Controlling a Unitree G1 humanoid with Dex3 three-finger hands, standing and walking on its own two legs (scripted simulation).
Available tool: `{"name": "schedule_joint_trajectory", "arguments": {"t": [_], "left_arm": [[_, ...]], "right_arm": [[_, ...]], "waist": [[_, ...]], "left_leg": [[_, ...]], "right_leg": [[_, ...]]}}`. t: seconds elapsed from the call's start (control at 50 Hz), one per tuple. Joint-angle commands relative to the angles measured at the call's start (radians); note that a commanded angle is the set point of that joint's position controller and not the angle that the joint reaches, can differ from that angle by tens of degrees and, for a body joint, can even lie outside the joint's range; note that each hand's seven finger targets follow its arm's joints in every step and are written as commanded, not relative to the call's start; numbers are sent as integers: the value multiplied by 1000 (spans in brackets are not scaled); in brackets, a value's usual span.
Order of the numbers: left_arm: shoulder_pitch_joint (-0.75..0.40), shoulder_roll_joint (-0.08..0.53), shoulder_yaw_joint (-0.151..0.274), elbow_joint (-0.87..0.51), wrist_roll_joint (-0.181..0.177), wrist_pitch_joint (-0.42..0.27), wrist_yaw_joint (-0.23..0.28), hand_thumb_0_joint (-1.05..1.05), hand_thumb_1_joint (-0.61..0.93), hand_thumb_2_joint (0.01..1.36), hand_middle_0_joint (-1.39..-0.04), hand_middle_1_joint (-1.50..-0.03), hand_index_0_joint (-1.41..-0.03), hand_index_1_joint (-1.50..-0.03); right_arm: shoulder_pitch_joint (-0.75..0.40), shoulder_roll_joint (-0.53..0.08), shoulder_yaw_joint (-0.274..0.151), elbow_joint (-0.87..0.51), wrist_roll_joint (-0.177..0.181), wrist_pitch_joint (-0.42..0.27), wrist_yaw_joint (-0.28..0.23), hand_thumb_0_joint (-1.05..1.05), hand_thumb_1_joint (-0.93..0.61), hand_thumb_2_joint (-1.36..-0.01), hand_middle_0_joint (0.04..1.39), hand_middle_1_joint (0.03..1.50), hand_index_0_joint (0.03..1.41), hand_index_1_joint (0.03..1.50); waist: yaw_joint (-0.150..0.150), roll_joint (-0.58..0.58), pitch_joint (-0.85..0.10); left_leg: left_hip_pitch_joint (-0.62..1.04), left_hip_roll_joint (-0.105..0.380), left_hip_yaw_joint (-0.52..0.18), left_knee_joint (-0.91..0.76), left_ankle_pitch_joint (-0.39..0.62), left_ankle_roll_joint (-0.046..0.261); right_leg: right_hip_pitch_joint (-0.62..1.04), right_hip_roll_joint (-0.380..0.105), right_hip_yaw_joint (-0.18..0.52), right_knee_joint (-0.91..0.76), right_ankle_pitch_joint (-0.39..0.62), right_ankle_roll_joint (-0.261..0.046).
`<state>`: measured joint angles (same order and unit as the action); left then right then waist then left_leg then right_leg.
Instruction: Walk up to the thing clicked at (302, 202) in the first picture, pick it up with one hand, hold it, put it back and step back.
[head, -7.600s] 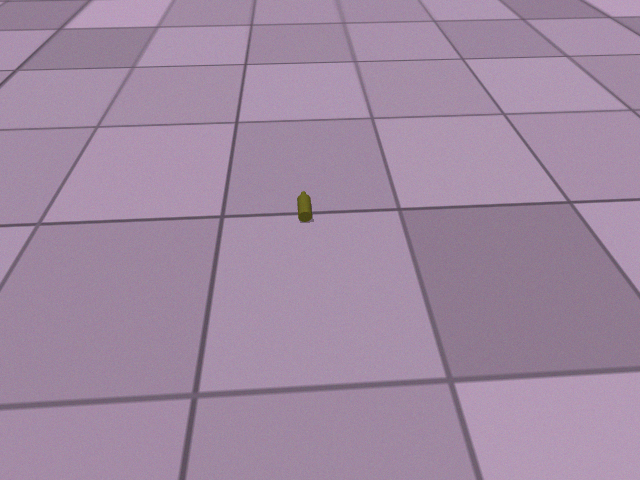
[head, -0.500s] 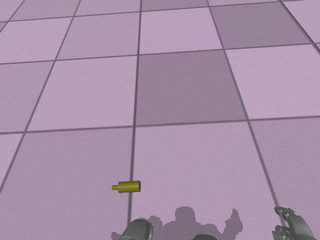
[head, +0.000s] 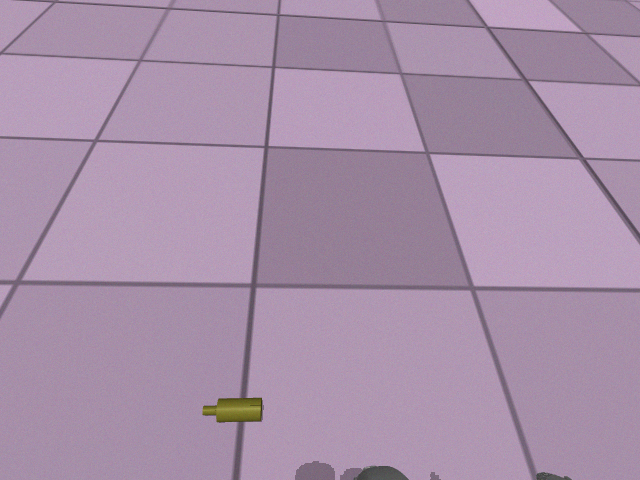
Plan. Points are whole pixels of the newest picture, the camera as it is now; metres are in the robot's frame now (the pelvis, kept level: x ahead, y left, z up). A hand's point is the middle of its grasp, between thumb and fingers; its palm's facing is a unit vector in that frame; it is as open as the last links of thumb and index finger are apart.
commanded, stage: walk up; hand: left
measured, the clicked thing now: (232, 409) +0.43 +0.21 -0.73
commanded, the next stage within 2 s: stand in 0.38 s
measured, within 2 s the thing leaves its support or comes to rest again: neither
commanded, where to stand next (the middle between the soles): +0.07 -0.03 m, yaw +0 degrees
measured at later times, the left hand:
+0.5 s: hand out of the picture +0.08 +0.24 -0.15, palm faces -0.02 -0.93 -0.36, open 7.4 cm
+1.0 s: hand out of the picture +0.05 +0.21 -0.13, palm faces -0.01 -0.93 -0.36, open 7.4 cm
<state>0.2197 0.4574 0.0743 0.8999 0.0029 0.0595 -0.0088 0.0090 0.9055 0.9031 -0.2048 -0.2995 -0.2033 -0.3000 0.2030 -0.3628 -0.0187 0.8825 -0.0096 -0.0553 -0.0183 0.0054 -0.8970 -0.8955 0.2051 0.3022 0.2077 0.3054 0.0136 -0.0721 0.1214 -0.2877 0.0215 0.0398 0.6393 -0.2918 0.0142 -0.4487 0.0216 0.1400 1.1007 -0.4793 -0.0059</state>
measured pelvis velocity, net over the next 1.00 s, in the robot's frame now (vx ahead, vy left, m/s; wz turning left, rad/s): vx -0.03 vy -0.04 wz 0.00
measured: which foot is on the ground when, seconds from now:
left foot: down 0.00-1.00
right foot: up 0.00-0.14, down 0.16-1.00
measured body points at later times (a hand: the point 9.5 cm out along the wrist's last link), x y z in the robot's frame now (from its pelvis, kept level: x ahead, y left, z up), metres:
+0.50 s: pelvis -0.03 -0.02 +0.00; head -0.01 -0.02 +0.45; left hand +0.08 +0.28 -0.12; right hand +0.02 -0.33 -0.13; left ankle -0.02 +0.09 -0.72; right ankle +0.00 -0.16 -0.72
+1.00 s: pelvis -0.03 -0.04 +0.02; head -0.03 -0.05 +0.47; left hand +0.05 +0.26 -0.10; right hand +0.06 -0.34 -0.11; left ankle -0.02 +0.09 -0.72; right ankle +0.00 -0.16 -0.72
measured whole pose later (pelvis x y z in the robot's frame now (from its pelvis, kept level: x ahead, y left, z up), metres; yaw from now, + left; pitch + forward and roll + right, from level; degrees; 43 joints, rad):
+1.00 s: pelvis -0.03 -0.04 +0.02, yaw +0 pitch -3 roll +0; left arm 0.10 0.36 0.00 1.15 0.01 -0.02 -0.01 0.01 0.90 0.90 -0.21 -0.30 -0.21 -0.30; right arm 0.09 -0.36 -0.01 1.12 -0.01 -0.01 0.02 0.00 -0.90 -0.90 0.20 0.30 0.20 0.30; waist 0.00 0.01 0.05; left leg -0.12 0.02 -0.02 0.35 -0.18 -0.03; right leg -0.16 0.00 -0.01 0.36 -0.15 0.00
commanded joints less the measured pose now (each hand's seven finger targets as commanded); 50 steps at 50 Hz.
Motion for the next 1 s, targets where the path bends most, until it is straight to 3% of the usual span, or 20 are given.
{"name": "schedule_joint_trajectory", "arguments": {"t": [0.0,0.08,0.12,0.14,0.16,0.18,0.22,0.24,0.3,0.34,0.36,0.38,0.4,0.44,0.48,0.5,0.52,0.62,0.76,0.98], "left_arm": [[61,134,34,-33,-17,-27,4,0,900,900,-200,-300,-200,-300],[46,131,32,-5,-4,-63,17,0,900,900,-200,-300,-200,-300],[56,132,37,13,13,-77,23,0,900,900,-200,-300,-200,-300],[29,194,53,-3,30,-86,26,0,900,900,-200,-300,-200,-300],[-35,266,63,-38,27,-87,24,0,900,900,-200,-300,-200,-300],[-70,292,61,-55,24,-86,21,0,900,900,-200,-300,-200,-300],[-132,208,41,-68,21,-80,26,0,900,900,-200,-300,-200,-300],[-126,185,33,-62,28,-84,29,0,900,900,-200,-300,-200,-300],[-70,196,39,-46,32,-95,18,0,900,900,-200,-300,-200,-300],[-60,214,42,-49,24,-93,6,0,900,900,-200,-300,-200,-300],[-138,142,17,-28,4,-86,13,0,900,900,-200,-300,-200,-300],[-121,62,-5,-32,-13,-86,15,0,900,900,-200,-300,-200,-300],[-136,106,4,-24,-12,-83,31,0,900,900,-200,-300,-200,-300],[-126,94,-3,21,-15,-88,17,0,900,900,-200,-300,-200,-300],[-125,98,-4,49,-8,-98,10,0,900,900,-200,-300,-200,-300],[-137,110,-4,57,-3,-99,8,0,900,900,-200,-300,-200,-300],[-151,109,-9,67,-2,-98,5,0,900,900,-200,-300,-200,-300],[-169,109,-27,124,-4,-103,5,0,900,900,-200,-300,-200,-300],[-192,127,-30,167,3,-109,9,0,900,900,-200,-300,-200,-300],[-206,130,-27,182,3,-111,11,0,900,900,-200,-300,-200,-300]], "right_arm": [[-46,-296,-91,-76,-8,-2,-25,0,-900,-900,200,300,200,300],[-61,-290,-81,-83,-11,43,-1,0,-900,-900,200,300,200,300],[-60,-270,-73,-74,7,58,2,0,-900,-900,200,300,200,300],[-25,-232,-60,-76,14,57,2,0,-900,-900,200,300,200,300],[-47,-184,-47,-93,25,53,-6,0,-900,-900,200,300,200,300],[-91,-232,-65,-69,20,59,-21,0,-900,-900,200,300,200,300],[-53,-247,-69,-37,31,53,-20,0,-900,-900,200,300,200,300],[-28,-231,-63,-20,36,45,-18,0,-900,-900,200,300,200,300],[16,-230,-65,14,5,22,8,0,-900,-900,200,300,200,300],[46,-226,-77,19,-17,14,20,0,-900,-900,200,300,200,300],[-32,-227,-75,7,-18,4,11,0,-900,-900,200,300,200,300],[-57,-296,-84,11,-23,-9,5,0,-900,-900,200,300,200,300],[-80,-318,-78,23,-23,-8,7,0,-900,-900,200,300,200,300],[-134,-262,-59,28,-19,-11,14,0,-900,-900,200,300,200,300],[-126,-232,-50,46,2,-6,10,0,-900,-900,200,300,200,300],[-109,-222,-44,63,7,-4,12,0,-900,-900,200,300,200,300],[-108,-220,-40,73,8,1,13,0,-900,-900,200,300,200,300],[-114,-203,-34,122,6,7,15,0,-900,-900,200,300,200,300],[-132,-189,-32,162,5,21,23,0,-900,-900,200,300,200,300],[-150,-189,-26,183,0,20,25,0,-900,-900,200,300,200,300]], "waist": [[-5,277,-87],[-14,308,-140],[17,217,-156],[1,67,-165],[-9,-106,-163],[18,-140,-161],[-18,-79,-115],[-22,-97,-144],[5,-124,-180],[-18,-91,-154],[-45,-21,-126],[-10,182,-139],[4,176,-95],[20,138,-74],[13,133,-148],[1,138,-156],[-4,142,-135],[-11,94,-134],[-24,45,-93],[-27,54,-142]], "left_leg": [[5,233,-163,-194,355,192],[7,205,-139,-61,348,189],[-53,174,-122,64,307,125],[-140,122,-88,176,203,73],[-212,-9,-39,267,-97,13],[-112,-22,-105,382,-340,13],[-137,-37,-129,439,-302,20],[-119,-22,-104,364,-266,14],[-87,-40,2,96,-208,2],[11,-51,-1,-104,-188,30],[188,50,-175,-280,-23,27],[172,221,-417,-307,154,83],[-11,269,-462,-309,127,160],[27,198,-298,-274,200,121],[33,128,-216,-258,218,35],[33,103,-199,-280,146,17],[29,93,-187,-320,72,12],[111,98,-169,-340,135,9],[160,86,-144,-344,54,4],[162,96,-136,-348,121,-2]], "right_leg": [[38,-23,-30,-92,33,5],[167,-10,-172,-369,94,17],[278,1,-159,-592,239,-8],[336,-97,12,-624,328,-41],[269,-315,304,-676,444,-173],[131,-398,396,-674,501,-285],[141,-303,202,-611,627,-253],[173,-273,161,-590,606,-230],[260,-229,138,-623,203,-195],[187,-250,153,-589,26,-187],[50,-187,85,-522,280,-90],[25,-59,-66,-418,282,-13],[141,-63,-76,-439,56,-11],[210,-69,-81,-546,131,-15],[361,-104,-45,-634,386,-24],[375,-112,-24,-646,400,-30],[364,-113,-21,-663,377,-31],[362,-129,-24,-737,393,-24],[252,-147,8,-837,243,-18],[299,-154,4,-844,329,-17]]}}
